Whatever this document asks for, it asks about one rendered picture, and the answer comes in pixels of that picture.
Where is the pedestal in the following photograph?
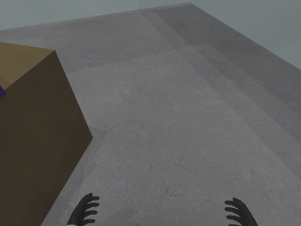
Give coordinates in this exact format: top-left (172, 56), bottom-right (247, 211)
top-left (0, 41), bottom-right (93, 226)

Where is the left robot hand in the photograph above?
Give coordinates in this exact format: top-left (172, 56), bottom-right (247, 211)
top-left (67, 193), bottom-right (100, 226)

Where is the right robot hand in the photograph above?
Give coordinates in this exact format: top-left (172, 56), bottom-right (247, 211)
top-left (225, 198), bottom-right (258, 226)

